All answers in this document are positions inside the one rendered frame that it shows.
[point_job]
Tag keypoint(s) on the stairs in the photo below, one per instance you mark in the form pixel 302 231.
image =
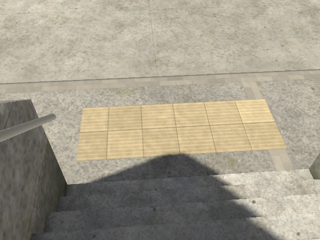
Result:
pixel 270 205

